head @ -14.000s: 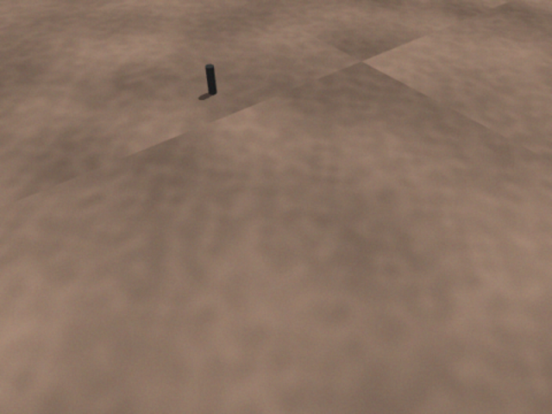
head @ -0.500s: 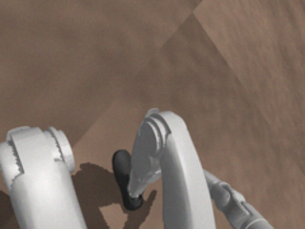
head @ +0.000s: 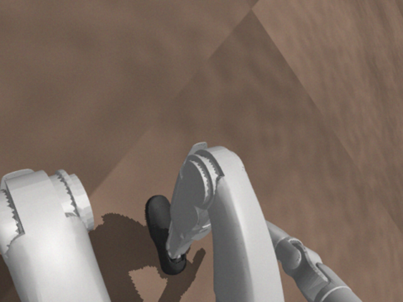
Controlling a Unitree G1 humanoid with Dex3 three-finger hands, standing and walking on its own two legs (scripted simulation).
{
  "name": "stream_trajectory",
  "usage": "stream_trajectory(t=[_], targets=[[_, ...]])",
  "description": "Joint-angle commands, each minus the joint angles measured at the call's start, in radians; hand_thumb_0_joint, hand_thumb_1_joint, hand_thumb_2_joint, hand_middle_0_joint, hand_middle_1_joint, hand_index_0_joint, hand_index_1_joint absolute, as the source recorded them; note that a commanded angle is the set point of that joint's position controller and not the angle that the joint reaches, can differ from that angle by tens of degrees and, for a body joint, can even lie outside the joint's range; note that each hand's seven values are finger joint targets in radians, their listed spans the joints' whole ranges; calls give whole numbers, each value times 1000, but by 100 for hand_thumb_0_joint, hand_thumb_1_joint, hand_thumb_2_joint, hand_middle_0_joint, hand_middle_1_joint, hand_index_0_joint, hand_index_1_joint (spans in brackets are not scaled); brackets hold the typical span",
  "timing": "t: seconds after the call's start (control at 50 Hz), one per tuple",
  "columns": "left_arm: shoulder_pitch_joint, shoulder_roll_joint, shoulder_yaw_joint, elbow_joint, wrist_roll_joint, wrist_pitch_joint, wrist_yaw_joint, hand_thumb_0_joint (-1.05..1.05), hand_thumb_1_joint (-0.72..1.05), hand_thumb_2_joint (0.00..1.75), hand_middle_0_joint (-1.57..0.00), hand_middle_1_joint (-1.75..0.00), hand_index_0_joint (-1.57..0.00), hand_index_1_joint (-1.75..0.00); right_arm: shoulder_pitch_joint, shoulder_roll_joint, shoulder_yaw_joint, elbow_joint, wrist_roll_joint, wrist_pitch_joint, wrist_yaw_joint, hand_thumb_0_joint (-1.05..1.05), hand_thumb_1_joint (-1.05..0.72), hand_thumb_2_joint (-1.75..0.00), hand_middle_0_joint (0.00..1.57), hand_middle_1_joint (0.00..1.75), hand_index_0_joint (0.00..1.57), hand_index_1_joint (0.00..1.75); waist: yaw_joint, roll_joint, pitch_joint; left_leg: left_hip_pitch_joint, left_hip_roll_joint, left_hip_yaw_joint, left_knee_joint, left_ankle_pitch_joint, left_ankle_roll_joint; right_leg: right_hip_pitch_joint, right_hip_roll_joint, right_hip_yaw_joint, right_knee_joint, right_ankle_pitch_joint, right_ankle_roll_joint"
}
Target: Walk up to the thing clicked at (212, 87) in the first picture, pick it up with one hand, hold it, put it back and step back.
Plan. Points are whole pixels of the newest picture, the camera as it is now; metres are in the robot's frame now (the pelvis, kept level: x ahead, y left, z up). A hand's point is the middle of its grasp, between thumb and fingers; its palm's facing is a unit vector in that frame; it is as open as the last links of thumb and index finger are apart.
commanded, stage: close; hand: left
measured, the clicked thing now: out of the picture +0.43 +0.32 -0.19
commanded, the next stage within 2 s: settle in 0.04 s
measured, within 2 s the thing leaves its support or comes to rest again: leaves its support in 0.36 s
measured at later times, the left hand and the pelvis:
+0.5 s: hand out of the picture +0.42 +0.31 -0.16, palm faces +0.43 -0.90 +0.03, open 7.4 cm; pelvis +0.00 +0.00 +0.00, yaw +0 degrees
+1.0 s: hand out of the picture +0.40 +0.34 -0.04, palm faces +0.43 -0.90 -0.01, open 7.4 cm; pelvis +0.01 -0.01 +0.03, yaw +5 degrees
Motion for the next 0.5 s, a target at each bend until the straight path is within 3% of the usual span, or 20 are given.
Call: stream_trajectory(t=[0.0,0.08,0.14,0.2,0.26,0.32,0.4,0.44,0.48], targets=[[-208,146,-11,-131,6,-75,7,0,65,105,-105,-103,-103,-105,35,-367,-123,-12,-3,14,-21,0,-87,-89,20,30,20,30,-124,571,-544,401,60,87,-373,135,-41,236,40,-129,-127,154,-81],[-226,168,-6,-126,10,-74,23,0,66,115,-118,-117,-116,-118,31,-368,-117,-12,-2,15,-20,0,-87,-89,20,30,20,30,-124,576,-524,387,60,87,-377,127,-39,230,39,-131,-130,147,-83],[-210,148,-8,-109,14,-71,27,0,64,127,-123,-130,-121,-132,35,-367,-117,-10,-6,19,-20,0,-89,-90,20,30,20,30,-127,579,-528,400,61,89,-374,143,-41,241,40,-129,-133,162,-80],[-216,183,5,-149,15,-77,27,0,68,137,-127,-137,-125,-140,30,-371,-116,-11,-5,21,-21,0,-88,-90,20,30,20,30,-115,604,-545,419,63,82,-382,153,-45,234,38,-130,-124,164,-83],[-217,164,0,-170,10,-71,18,0,60,140,-134,-144,-132,-147,34,-367,-122,-11,-3,22,-20,0,-89,-90,20,30,20,30,-119,601,-552,409,61,91,-378,144,-41,246,39,-127,-132,162,-82],[-209,189,21,-221,9,-59,13,0,57,141,-136,-146,-134,-149,42,-369,-133,-8,3,23,-22,0,-88,-90,20,30,20,30,-102,633,-571,432,63,92,-390,158,-45,239,36,-121,-130,168,-84],[-197,139,2,-278,2,-26,4,0,53,142,-138,-149,-137,-152,68,-359,-158,-4,13,26,-20,0,-88,-90,20,30,20,30,-96,631,-601,432,59,109,-394,159,-42,245,35,-109,-140,172,-85],[-213,146,0,-320,-1,-10,-4,0,50,143,-140,-150,-138,-153,64,-357,-169,-10,24,23,-21,0,-88,-90,20,30,20,30,-90,631,-602,409,56,117,-399,132,-37,229,32,-104,-144,151,-88],[-188,138,12,-360,-3,9,-9,0,51,141,-139,-149,-138,-152,87,-354,-190,-6,32,25,-20,0,-88,-90,20,30,20,30,-67,644,-639,436,55,122,-410,150,-41,227,29,-96,-142,163,-91]])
